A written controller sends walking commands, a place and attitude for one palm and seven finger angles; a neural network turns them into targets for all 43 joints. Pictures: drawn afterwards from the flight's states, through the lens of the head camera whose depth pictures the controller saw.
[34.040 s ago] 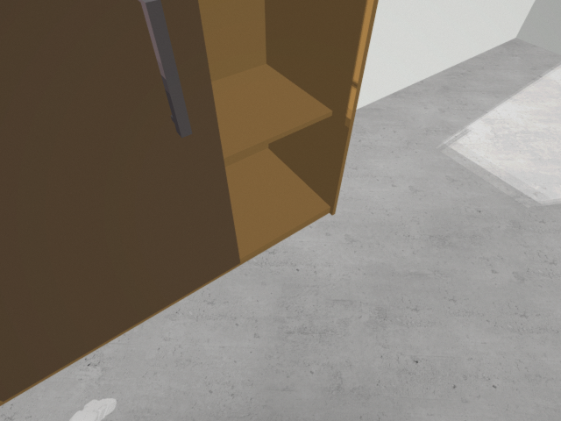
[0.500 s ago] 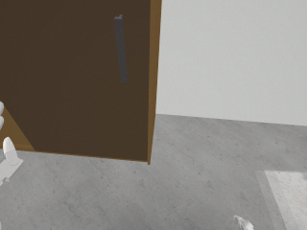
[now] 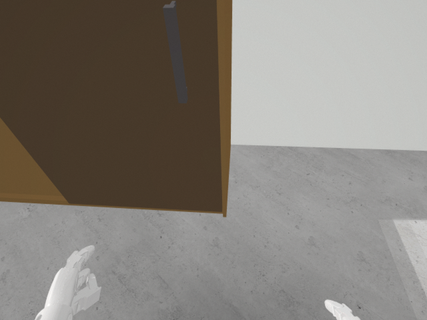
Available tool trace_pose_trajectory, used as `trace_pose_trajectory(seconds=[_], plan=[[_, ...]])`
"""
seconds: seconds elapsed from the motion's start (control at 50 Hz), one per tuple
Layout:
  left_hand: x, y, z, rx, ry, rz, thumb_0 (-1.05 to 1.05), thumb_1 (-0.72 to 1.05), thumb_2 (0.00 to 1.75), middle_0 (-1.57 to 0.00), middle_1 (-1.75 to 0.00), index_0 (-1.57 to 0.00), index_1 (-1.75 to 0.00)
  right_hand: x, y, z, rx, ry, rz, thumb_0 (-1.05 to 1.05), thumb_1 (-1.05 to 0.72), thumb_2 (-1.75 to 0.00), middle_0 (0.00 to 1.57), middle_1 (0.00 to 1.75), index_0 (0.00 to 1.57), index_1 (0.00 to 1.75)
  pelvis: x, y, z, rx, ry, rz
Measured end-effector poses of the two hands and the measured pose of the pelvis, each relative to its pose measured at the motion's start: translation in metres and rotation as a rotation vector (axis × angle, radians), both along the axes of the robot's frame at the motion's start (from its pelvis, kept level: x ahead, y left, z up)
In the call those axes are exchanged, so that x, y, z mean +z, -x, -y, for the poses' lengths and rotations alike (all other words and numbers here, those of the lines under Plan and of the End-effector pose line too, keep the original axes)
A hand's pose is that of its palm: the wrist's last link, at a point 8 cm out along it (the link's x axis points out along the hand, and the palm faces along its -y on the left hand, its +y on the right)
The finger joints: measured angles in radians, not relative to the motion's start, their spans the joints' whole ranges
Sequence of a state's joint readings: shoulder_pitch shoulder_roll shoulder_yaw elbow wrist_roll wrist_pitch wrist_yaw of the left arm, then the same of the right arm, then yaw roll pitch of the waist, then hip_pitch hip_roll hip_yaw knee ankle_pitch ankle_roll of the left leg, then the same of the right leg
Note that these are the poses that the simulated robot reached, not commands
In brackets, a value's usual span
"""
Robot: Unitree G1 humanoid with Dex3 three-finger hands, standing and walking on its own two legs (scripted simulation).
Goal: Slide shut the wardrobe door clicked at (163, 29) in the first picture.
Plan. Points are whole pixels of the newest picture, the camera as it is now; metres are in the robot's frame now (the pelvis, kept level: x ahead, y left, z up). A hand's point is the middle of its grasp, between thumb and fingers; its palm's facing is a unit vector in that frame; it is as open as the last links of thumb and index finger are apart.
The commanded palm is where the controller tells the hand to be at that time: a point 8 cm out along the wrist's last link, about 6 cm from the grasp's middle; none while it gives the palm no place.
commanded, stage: let the arm hang, fingers relaxed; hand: left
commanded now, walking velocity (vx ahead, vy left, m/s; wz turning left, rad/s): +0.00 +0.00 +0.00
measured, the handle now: (178, 56) +0.75 +0.13 +0.16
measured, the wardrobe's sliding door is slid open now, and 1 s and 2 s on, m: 0.00 0.00 0.00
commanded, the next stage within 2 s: look to check the result in 0.94 s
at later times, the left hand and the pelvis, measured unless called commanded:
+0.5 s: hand out of the picture +0.00 +0.23 -0.15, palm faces +0.00 -0.96 -0.28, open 7.3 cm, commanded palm none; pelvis +0.00 +0.01 +0.02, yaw +0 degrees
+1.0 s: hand out of the picture +0.10 +0.22 -0.14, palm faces -0.03 -0.96 -0.27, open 7.3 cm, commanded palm none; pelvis +0.03 +0.01 +0.03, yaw -1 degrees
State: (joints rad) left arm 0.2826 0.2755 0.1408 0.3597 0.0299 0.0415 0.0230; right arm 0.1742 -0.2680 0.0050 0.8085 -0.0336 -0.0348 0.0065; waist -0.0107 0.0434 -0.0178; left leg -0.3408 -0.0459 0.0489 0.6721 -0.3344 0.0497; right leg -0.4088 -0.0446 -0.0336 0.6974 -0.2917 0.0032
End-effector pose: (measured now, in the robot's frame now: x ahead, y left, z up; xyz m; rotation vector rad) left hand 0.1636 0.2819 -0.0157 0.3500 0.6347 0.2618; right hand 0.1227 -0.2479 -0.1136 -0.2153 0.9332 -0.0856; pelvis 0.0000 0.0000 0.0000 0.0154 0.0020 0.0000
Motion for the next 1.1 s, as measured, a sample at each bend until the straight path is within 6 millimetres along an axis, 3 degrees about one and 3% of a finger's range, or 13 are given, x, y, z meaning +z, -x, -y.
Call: trace_pose_trajectory(seconds=[0.06, 0.12, 0.18, 0.28, 0.4, 0.5, 0.62, 0.9, 1.1], plan=[[-0.066, 0.045, 0.039, -0.018, 0.148, -0.296, 0.01, 0.91, 0.9, -0.19, -0.3, -0.2, -0.3, -0.001, 0.021, -0.002, -0.016, 0.003, -0.071, 0.01, -0.9, -0.9, 0.2, 0.3, 0.2, 0.29, 0.003, 0.004, 0.002, -0.009, 0.002, 0.015], [-0.103, 0.095, 0.074, -0.011, 0.276, -0.483, 0.0, 0.93, 0.9, -0.2, -0.3, -0.2, -0.3, 0.002, 0.047, -0.001, -0.044, 0.017, -0.164, 0.01, -0.9, -0.9, 0.2, 0.3, 0.2, 0.29, 0.007, 0.009, 0.004, -0.003, 0.008, 0.022], [-0.112, 0.118, 0.065, 0.054, 0.284, -0.536, -0.03, 1.01, 0.9, -0.21, -0.3, -0.21, -0.3, 0.003, 0.078, -0.003, -0.05, 0.034, -0.279, 0.01, -0.9, -0.9, 0.2, 0.3, 0.2, 0.29, 0.012, 0.013, 0.006, 0.008, 0.02, 0.018], [-0.111, 0.152, 0.045, 0.085, 0.253, -0.656, -0.03, 0.99, 0.9, -0.21, -0.3, -0.21, -0.3, 0.0, 0.119, -0.009, -0.083, 0.029, -0.419, 0.01, -0.9, -0.9, 0.2, 0.3, 0.2, 0.29, 0.017, 0.013, 0.001, 0.009, 0.037, 0.005], [-0.102, 0.172, 0.019, 0.126, 0.201, -0.739, -0.01, 0.94, 0.9, -0.2, -0.3, -0.2, -0.3, -0.005, 0.143, -0.02, -0.122, 0.002, -0.482, 0.01, -0.9, -0.9, 0.2, 0.3, 0.2, 0.29, 0.02, 0.009, -0.009, 0.0, 0.033, 0.009], [-0.097, 0.165, 0.005, 0.134, 0.172, -0.738, 0.0, 0.92, 0.9, -0.2, -0.3, -0.2, -0.3, -0.008, 0.141, -0.026, -0.131, -0.01, -0.481, 0.01, -0.9, -0.9, 0.2, 0.3, 0.2, 0.29, 0.022, 0.004, -0.014, -0.006, 0.027, 0.015], [-0.094, 0.138, 0.002, 0.114, 0.161, -0.695, 0.0, 0.91, 0.9, -0.2, -0.3, -0.2, -0.3, -0.008, 0.119, -0.024, -0.125, -0.007, -0.439, 0.01, -0.9, -0.9, 0.2, 0.3, 0.2, 0.29, 0.023, -0.003, -0.016, -0.011, 0.02, 0.02], [-0.092, 0.078, 0.015, 0.059, 0.171, -0.62, 0.0, 0.91, 0.9, -0.2, -0.3, -0.2, -0.3, 0.004, 0.052, 0.004, -0.106, 0.049, -0.337, 0.01, -0.9, -0.9, 0.2, 0.3, 0.2, 0.29, 0.026, -0.024, -0.011, -0.013, 0.018, 0.019], [-0.086, 0.055, 0.012, 0.055, 0.146, -0.603, 0.0, 0.91, 0.9, -0.2, -0.3, -0.2, -0.3, 0.01, 0.028, 0.021, -0.097, 0.079, -0.323, 0.01, -0.9, -0.9, 0.2, 0.3, 0.2, 0.29, 0.028, -0.036, -0.004, -0.011, 0.019, 0.018]])
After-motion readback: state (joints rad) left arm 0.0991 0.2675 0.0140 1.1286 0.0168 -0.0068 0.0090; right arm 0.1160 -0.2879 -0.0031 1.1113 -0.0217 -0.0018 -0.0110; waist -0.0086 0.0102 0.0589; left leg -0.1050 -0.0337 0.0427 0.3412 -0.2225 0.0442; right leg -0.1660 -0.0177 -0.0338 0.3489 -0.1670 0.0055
